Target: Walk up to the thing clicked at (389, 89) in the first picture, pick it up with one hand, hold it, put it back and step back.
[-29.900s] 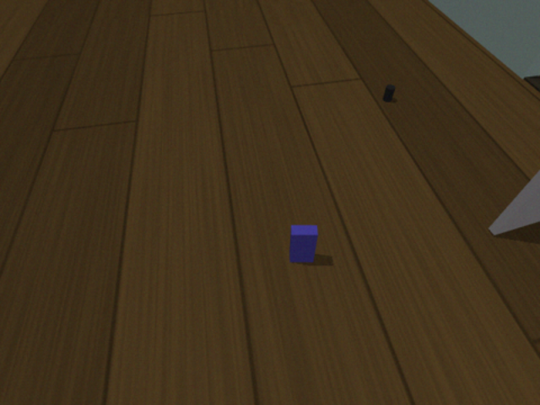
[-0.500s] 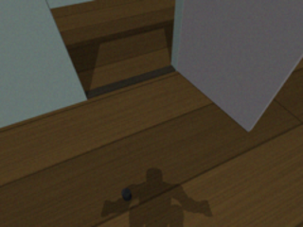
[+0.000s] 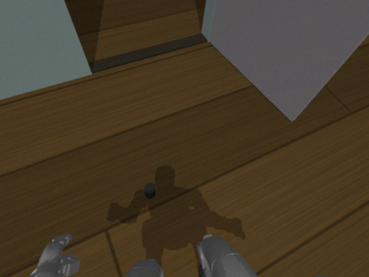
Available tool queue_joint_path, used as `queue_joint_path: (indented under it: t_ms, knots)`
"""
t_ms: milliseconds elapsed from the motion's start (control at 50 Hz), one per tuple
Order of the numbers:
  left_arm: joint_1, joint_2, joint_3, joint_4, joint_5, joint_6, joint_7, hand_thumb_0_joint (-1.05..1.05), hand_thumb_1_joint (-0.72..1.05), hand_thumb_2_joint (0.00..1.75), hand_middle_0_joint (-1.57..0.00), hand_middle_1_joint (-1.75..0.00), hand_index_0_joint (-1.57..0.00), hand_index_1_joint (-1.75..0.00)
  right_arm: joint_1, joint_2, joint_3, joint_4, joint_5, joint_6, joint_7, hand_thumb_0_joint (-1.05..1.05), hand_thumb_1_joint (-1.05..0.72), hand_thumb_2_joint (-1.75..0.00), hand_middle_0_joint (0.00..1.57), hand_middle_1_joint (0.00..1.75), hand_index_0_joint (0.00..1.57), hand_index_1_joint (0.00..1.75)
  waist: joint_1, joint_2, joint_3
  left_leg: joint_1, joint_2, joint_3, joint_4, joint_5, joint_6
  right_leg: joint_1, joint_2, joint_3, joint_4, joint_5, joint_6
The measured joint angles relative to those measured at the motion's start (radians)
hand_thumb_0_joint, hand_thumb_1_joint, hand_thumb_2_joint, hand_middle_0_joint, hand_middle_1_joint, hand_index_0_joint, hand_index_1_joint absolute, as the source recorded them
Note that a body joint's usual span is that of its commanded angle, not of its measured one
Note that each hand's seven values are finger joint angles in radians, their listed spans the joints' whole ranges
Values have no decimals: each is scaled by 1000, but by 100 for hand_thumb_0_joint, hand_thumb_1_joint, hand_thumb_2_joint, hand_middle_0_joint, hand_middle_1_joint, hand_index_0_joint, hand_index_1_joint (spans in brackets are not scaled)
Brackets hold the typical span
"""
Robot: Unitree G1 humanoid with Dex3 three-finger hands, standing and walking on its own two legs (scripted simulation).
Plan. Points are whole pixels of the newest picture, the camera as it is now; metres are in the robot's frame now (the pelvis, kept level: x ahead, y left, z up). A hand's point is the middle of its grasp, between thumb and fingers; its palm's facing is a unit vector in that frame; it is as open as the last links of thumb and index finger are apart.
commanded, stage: walk up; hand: left
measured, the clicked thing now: (149, 191) +0.49 +0.14 -0.72
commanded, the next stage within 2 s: none
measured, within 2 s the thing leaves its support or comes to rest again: neither
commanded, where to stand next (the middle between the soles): +0.11 -0.04 m, yaw +1 degrees
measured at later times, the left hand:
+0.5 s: hand out of the picture +0.00 +0.23 -0.13, palm faces -0.04 -0.91 -0.41, open 7.4 cm
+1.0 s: hand out of the picture -0.20 +0.22 -0.16, palm faces -0.04 -0.93 -0.35, open 7.4 cm
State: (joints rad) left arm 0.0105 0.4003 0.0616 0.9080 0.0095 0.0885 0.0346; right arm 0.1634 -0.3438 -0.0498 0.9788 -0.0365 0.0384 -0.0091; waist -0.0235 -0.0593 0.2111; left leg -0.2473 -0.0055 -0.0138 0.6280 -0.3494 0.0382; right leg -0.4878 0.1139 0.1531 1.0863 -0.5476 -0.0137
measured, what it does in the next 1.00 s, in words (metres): walks backwards: right foot, then left foot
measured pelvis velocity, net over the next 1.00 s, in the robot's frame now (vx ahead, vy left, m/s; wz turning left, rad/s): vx -0.25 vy -0.05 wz -0.07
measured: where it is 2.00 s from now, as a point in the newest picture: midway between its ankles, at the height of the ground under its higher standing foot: outside the picture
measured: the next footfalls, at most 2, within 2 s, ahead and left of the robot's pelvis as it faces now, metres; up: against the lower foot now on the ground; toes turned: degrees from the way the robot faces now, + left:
right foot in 0.30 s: -0.05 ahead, -0.13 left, +0.00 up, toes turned -2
left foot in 0.68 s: -0.16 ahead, +0.09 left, +0.00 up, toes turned -1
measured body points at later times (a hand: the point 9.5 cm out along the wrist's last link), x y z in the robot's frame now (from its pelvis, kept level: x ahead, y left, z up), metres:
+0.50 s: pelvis -0.11 -0.03 +0.00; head -0.06 -0.05 +0.45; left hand +0.00 +0.28 -0.10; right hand -0.01 -0.35 -0.12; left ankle -0.13 +0.12 -0.65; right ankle -0.09 -0.13 -0.73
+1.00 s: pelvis -0.25 -0.05 +0.00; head -0.22 -0.03 +0.45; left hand -0.20 +0.27 -0.13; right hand -0.14 -0.37 -0.09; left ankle -0.20 +0.09 -0.73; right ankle -0.31 -0.20 -0.71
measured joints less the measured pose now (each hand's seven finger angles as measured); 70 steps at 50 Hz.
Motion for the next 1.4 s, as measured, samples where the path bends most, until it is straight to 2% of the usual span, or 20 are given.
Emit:
queue_joint_path:
  t_ms: [80, 200, 300, 340, 360, 420, 460, 520, 620, 680, 720, 800, 880, 1000, 1040, 1080, 1140, 1220, 1340, 1400]
  knots:
    - [41, -8, 1, -21, -1, -3, -9, 1, 91, 89, -20, -30, -20, -30, 5, 8, 1, -23, 6, -3, -16, 1, -90, -89, 20, 30, 21, 30, 14, 4, -10, -2, 10, 25, -60, 50, 2, 16, 18, 6, 97, 65, 12]
    - [88, -7, 10, -29, 6, 1, -14, 1, 91, 89, -20, -30, -20, -30, -30, 2, -1, -87, 15, -16, -26, 1, -90, -89, 20, 30, 21, 30, 20, 8, 10, -36, 12, 64, -35, 69, 2, 133, -38, -19, -112, 56, 41]
    - [113, -9, 17, -32, 15, -10, -26, 1, 91, 89, -20, -30, -20, -30, -60, -22, 1, -119, 16, -8, -19, 1, -90, -89, 20, 30, 21, 30, 31, 34, 3, -98, 34, 88, 46, 61, -18, 243, -85, -86, -395, 139, 13]
    - [113, -32, 19, -25, 22, -17, -30, 1, 91, 89, -20, -30, -20, -30, -76, -43, -4, -114, 21, 0, -18, 1, -90, -89, 20, 30, 21, 30, 21, 92, 11, -113, 67, 57, 77, 62, -32, 264, -53, -119, -432, 176, -6]
    - [121, -39, 17, -30, 22, -19, -36, 1, 91, 89, -20, -30, -20, -30, -75, -47, -5, -111, 26, 5, -19, 1, -90, -89, 20, 30, 21, 30, 16, 108, 2, -126, 59, 26, 92, 47, -31, 261, -48, -133, -435, 182, -13]
    - [145, -39, 14, -56, 23, -23, -43, 1, 91, 89, -20, -30, -20, -30, -66, -39, -5, -102, 33, 15, -26, 1, -90, -89, 20, 30, 21, 30, 45, 72, -28, -179, -38, -38, 325, -171, -37, 230, -81, -111, -429, 201, -29]
    - [151, -46, 14, -71, 21, -21, -38, 1, 91, 89, -20, -30, -20, -30, -53, -44, 1, -104, 39, 10, -25, 1, -90, -89, 20, 30, 21, 30, 53, 62, -41, -194, -83, -76, 448, -192, -38, 221, -97, -107, -461, 234, -30]
    - [145, -53, 15, -101, 25, -18, -31, 1, 91, 89, -20, -30, -20, -30, -33, -58, 7, -111, 40, -1, -31, 1, -90, -89, 20, 30, 21, 30, 55, 62, -54, -181, -98, -101, 507, -179, -51, 190, -102, -118, -489, 276, -30]
    - [109, -50, 15, -172, 34, -15, -25, 1, 90, 89, -20, -30, -20, -30, -4, -62, 6, -118, 30, -13, -42, 1, -90, -89, 20, 30, 21, 30, 44, 60, -33, -83, -47, -55, 308, -189, -65, 131, -108, -172, -468, 309, -32]
    - [89, -36, 14, -203, 29, -8, -27, 1, 90, 89, -20, -30, -20, -30, 10, -53, 5, -120, 19, -20, -37, 1, -90, -89, 20, 30, 21, 30, 36, 39, -16, 0, -20, -15, 70, -80, -52, 83, -117, -204, -408, 308, -26]
    - [80, -12, 19, -196, 21, 2, -30, 1, 91, 89, -20, -30, -20, -30, 0, -18, 4, -108, 7, -22, -33, 1, -90, -89, 20, 30, 21, 30, 51, -37, 12, 26, -57, 23, 27, -21, -27, 63, -148, -164, -358, 300, -22]
    - [114, -27, 21, -139, 20, 30, -32, 1, 91, 89, -20, -30, -20, -30, 26, -7, 14, -114, -9, -21, -17, 1, -90, -89, 20, 30, 21, 30, 28, -9, -21, 0, -9, -6, 30, 7, -14, 1, -28, -73, -33, 36, -2]
    - [174, -14, 33, -109, 8, 14, -44, 1, 91, 89, -20, -30, -20, -30, 23, 0, 12, -113, -11, -24, -21, 1, -90, -89, 21, 30, 21, 30, 49, -6, -64, -12, 33, 4, -52, 80, -28, 18, 7, 9, 150, 87, 7]
    - [267, 14, 24, -23, 6, -33, -54, 1, 91, 89, -20, -30, -20, -30, -15, -20, 5, -151, -11, -34, 6, 1, -89, -89, 20, 30, 21, 30, 60, 3, -96, -59, 65, 46, -30, 94, -26, 254, -108, -54, -321, 37, 37]
    - [278, 5, 26, 22, 12, -55, -48, 1, 91, 89, -20, -30, -20, -30, -26, -38, 0, -161, -12, -27, 15, 1, -89, -89, 20, 30, 21, 30, 54, 38, -97, -86, 88, 43, 29, 73, -31, 326, -104, -88, -481, 131, 25]
    - [282, -24, 23, 50, 23, -72, -43, 1, 91, 89, -20, -30, -20, -30, -13, -59, -11, -148, -4, -13, 12, 1, -90, -89, 20, 30, 21, 30, 38, 107, -99, -104, 96, -24, 93, -9, -22, 349, -70, -124, -495, 169, 18]
    - [316, -38, 13, 54, 33, -86, -43, 1, 91, 89, -20, -30, -20, -30, 27, -61, -14, -105, 8, 3, 14, 1, -90, -89, 20, 30, 21, 30, 74, 104, -151, -132, 19, -71, 200, -115, -35, 328, -93, -97, -481, 161, -2]
    - [307, -58, 9, 54, 27, -104, -39, 1, 91, 89, -20, -30, -20, -30, 67, -75, -19, -65, 18, -5, 22, 1, -90, -89, 20, 30, 20, 30, 59, 132, -158, -137, -9, -104, 230, -70, -47, 346, -114, -123, -528, 186, 13]
    - [258, -36, 8, 12, 17, -122, -37, 1, 90, 89, -20, -30, -21, -30, 92, -54, -13, -23, 9, -17, 36, 1, -90, -89, 20, 30, 20, 30, 47, 121, -126, -67, 15, -45, 53, -56, -49, 341, -139, -168, -513, 168, 29]
    - [228, -9, 6, 6, 5, -110, -31, 1, 90, 89, -20, -30, -20, -30, 70, -20, -12, -11, 8, -34, 35, 1, -90, -89, 20, 30, 20, 30, 51, 54, -90, -16, -20, -6, -45, 99, -42, 320, -183, -149, -440, 138, 35]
